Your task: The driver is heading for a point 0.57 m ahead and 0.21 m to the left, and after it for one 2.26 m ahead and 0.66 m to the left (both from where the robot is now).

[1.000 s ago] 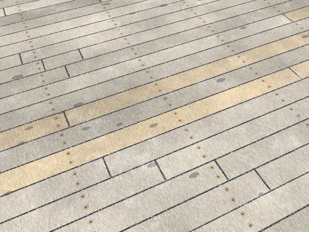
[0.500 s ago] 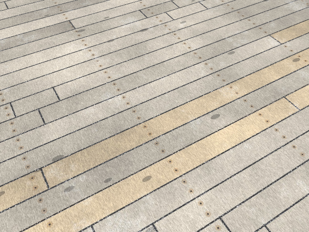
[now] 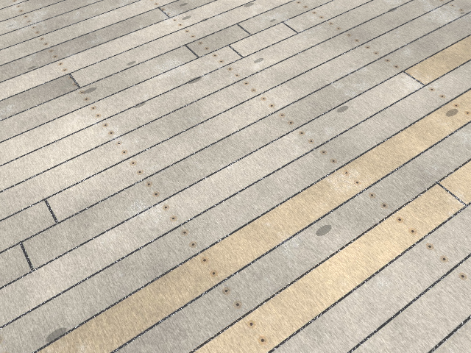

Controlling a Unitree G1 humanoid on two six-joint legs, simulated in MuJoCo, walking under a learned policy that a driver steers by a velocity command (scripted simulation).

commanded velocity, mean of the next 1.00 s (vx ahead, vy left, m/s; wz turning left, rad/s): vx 0.44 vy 0.00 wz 0.35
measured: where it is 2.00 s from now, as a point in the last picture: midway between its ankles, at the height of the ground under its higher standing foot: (210, 318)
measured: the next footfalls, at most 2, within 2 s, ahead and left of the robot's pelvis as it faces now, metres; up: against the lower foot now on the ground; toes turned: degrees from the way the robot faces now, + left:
left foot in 0.48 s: +0.41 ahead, +0.12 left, +0.00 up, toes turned +11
right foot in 1.00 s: +0.69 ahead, +0.05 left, +0.00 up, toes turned +28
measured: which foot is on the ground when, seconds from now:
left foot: up 0.00-0.46, down 0.48-1.00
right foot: down 0.00-0.50, up 0.52-0.98, down 1.00-1.00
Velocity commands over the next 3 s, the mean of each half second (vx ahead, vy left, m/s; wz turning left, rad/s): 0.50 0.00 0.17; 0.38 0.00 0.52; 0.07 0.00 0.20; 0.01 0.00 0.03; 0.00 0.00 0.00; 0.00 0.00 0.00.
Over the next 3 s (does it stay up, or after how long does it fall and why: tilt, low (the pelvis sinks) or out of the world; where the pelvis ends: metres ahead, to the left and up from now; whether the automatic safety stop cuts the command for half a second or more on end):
stays up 0.58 0.13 0.02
